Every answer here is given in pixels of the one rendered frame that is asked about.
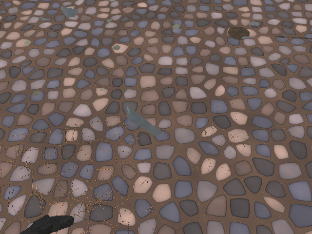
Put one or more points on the robot left hand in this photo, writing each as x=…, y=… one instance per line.
x=49, y=224

